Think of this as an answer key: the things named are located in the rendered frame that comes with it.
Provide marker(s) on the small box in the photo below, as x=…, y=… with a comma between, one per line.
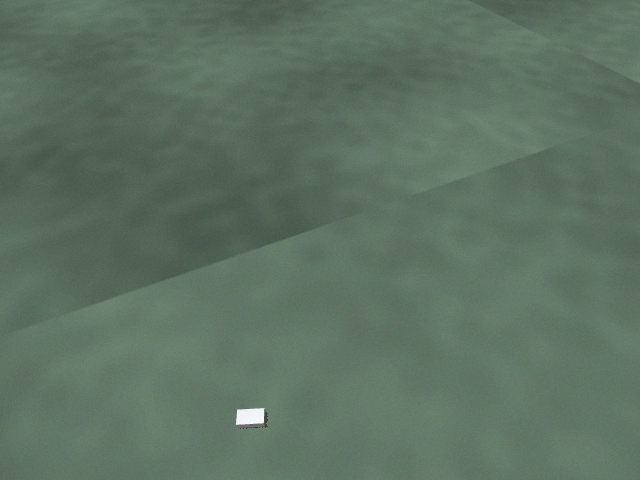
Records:
x=250, y=418

